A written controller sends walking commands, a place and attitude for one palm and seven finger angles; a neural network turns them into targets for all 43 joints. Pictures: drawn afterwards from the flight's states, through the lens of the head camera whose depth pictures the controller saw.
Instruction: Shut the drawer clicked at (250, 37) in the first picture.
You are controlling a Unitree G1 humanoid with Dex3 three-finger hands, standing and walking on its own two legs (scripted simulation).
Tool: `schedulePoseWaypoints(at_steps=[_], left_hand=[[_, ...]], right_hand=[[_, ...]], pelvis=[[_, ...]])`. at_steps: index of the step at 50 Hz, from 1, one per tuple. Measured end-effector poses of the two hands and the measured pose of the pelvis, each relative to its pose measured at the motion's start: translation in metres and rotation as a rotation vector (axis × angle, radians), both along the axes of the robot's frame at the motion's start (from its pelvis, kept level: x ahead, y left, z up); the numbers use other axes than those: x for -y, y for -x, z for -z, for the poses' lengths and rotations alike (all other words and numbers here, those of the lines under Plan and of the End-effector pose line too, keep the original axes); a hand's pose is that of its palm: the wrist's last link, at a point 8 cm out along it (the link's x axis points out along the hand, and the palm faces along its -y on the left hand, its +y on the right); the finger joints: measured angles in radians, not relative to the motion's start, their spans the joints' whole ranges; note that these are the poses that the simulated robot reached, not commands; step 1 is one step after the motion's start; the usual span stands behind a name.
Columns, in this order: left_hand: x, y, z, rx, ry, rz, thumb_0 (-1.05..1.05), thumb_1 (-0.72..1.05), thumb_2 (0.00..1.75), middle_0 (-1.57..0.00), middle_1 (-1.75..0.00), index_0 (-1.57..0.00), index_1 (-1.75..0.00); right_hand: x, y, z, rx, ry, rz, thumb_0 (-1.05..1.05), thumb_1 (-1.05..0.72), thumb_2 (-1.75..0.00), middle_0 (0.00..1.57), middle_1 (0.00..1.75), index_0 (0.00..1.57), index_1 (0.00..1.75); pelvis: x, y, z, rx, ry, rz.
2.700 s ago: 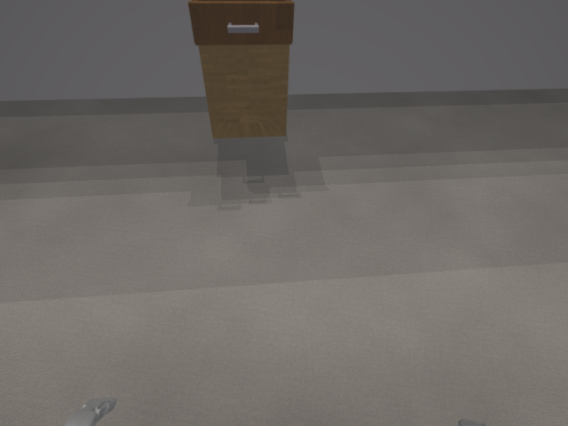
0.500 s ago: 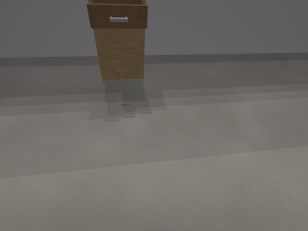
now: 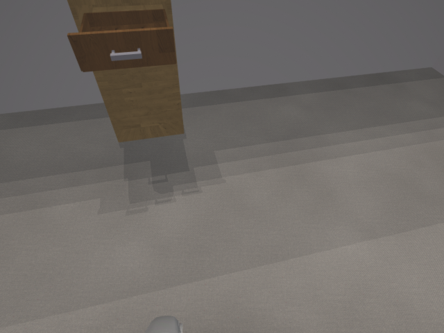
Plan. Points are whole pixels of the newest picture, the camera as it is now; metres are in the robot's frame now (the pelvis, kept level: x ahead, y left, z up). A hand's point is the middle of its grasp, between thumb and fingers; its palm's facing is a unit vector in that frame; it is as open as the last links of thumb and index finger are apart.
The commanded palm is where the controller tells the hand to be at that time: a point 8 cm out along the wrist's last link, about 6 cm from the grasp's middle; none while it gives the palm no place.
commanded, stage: walk to a spot facing it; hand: left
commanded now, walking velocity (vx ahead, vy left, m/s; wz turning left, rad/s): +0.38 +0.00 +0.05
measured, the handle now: (126, 53) +1.06 +0.40 -0.03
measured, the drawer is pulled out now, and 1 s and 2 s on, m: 0.28 0.28 0.28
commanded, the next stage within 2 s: turn to face it in 0.94 s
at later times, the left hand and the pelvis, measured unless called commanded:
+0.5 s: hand (109, 327) +0.17 +0.24 -0.17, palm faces +0.05 -0.99 -0.14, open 7.4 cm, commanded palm none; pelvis +0.23 +0.07 +0.01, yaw -2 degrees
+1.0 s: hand (175, 179) +0.55 +0.15 -0.16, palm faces -0.16 -0.97 -0.20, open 7.4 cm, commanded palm none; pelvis +0.42 -0.01 +0.00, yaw -9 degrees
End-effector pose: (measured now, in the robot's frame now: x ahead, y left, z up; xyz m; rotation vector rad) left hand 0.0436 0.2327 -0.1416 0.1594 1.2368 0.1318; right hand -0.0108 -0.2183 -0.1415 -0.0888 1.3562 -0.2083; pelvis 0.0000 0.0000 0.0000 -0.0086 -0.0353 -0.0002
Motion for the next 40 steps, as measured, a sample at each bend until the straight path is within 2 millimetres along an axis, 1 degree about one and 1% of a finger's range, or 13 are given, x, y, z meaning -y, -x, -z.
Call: schedulePoseWaypoints(at_steps=[3,5,8,12,16,18,19,21,23,26,30,35,40], left_hand=[[0.001,0.001,-0.006,-0.053,0.008,-0.019,0.0,0.93,0.9,-0.2,-0.3,-0.2,-0.3],[0.002,0.001,-0.008,-0.082,0.019,-0.041,0.0,0.92,0.9,-0.2,-0.3,-0.2,-0.3],[0.003,0.0,-0.008,-0.127,0.038,-0.078,0.0,0.92,0.9,-0.2,-0.3,-0.2,-0.3],[0.002,-0.001,-0.006,-0.204,0.063,-0.131,0.0,0.91,0.9,-0.2,-0.3,-0.2,-0.3],[-0.006,-0.006,-0.001,-0.3,0.087,-0.18,0.0,0.91,0.9,-0.2,-0.3,-0.2,-0.3],[-0.014,-0.013,0.005,-0.351,0.097,-0.185,0.0,0.91,0.9,-0.2,-0.3,-0.2,-0.3],[-0.019,-0.02,0.007,-0.369,0.1,-0.181,0.0,0.91,0.9,-0.2,-0.3,-0.2,-0.3],[-0.031,-0.044,0.006,-0.374,0.094,-0.156,0.0,0.91,0.9,-0.2,-0.3,-0.2,-0.3],[-0.044,-0.078,0.004,-0.341,0.081,-0.124,0.0,0.91,0.9,-0.2,-0.3,-0.2,-0.3],[-0.062,-0.143,0.002,-0.244,0.06,-0.073,0.0,0.91,0.9,-0.2,-0.3,-0.2,-0.3],[-0.072,-0.232,-0.004,-0.084,0.042,-0.035,0.0,0.91,0.9,-0.2,-0.3,-0.19,-0.3],[-0.062,-0.327,-0.014,0.026,0.037,0.033,0.0,0.91,0.9,-0.19,-0.3,-0.19,-0.3],[-0.033,-0.411,-0.017,0.051,0.02,0.145,0.0,0.91,0.9,-0.19,-0.3,-0.19,-0.3]], right_hand=[[0.005,-0.068,-0.008,0.107,0.018,-0.029,0.01,-0.93,-0.9,0.2,0.3,0.2,0.29],[0.006,-0.105,-0.014,0.149,0.02,-0.054,0.01,-0.94,-0.9,0.2,0.3,0.2,0.29],[0.0,-0.154,-0.02,0.18,0.016,-0.095,0.01,-0.94,-0.9,0.19,0.3,0.2,0.29],[-0.02,-0.215,-0.02,0.192,0.001,-0.157,0.01,-0.93,-0.9,0.19,0.3,0.2,0.29],[-0.05,-0.276,-0.015,0.209,-0.012,-0.21,0.01,-0.92,-0.9,0.19,0.3,0.2,0.29],[-0.064,-0.301,-0.01,0.24,-0.007,-0.212,0.01,-0.91,-0.9,0.19,0.3,0.2,0.29],[-0.07,-0.309,-0.01,0.254,-0.006,-0.205,0.01,-0.91,-0.9,0.2,0.3,0.2,0.29],[-0.077,-0.315,-0.012,0.262,-0.008,-0.17,0.0,-0.91,-0.9,0.2,0.3,0.2,0.29],[-0.076,-0.313,-0.018,0.267,0.009,-0.093,-0.01,-0.92,-0.9,0.2,0.3,0.2,0.29],[-0.061,-0.312,-0.029,0.255,0.07,-0.038,-0.04,-0.96,-0.9,0.2,0.3,0.21,0.3],[-0.053,-0.294,-0.03,0.137,0.085,-0.016,-0.04,-0.96,-0.9,0.2,0.3,0.2,0.29],[-0.057,-0.269,-0.022,-0.008,0.041,0.052,-0.02,-0.93,-0.9,0.2,0.3,0.2,0.29],[-0.064,-0.252,-0.011,-0.134,-0.03,0.153,0.0,-0.92,-0.9,0.2,0.3,0.2,0.29]], pelvis=[[-0.004,-0.026,-0.006,-0.01,0.003,-0.002],[-0.007,-0.045,-0.009,-0.017,0.004,-0.003],[-0.013,-0.072,-0.011,-0.028,0.005,-0.006],[-0.025,-0.11,-0.009,-0.037,0.012,-0.013],[-0.043,-0.151,-0.001,-0.042,0.017,-0.018],[-0.055,-0.173,0.006,-0.038,0.016,-0.011],[-0.059,-0.181,0.007,-0.032,0.01,-0.006],[-0.066,-0.197,0.005,-0.017,0.003,0.013],[-0.07,-0.212,-0.001,-0.008,0.001,0.028],[-0.074,-0.234,-0.009,-0.001,-0.001,0.041],[-0.074,-0.263,-0.014,-0.005,-0.008,0.057],[-0.066,-0.302,-0.015,-0.009,-0.018,0.083],[-0.047,-0.344,-0.009,-0.013,-0.028,0.126]])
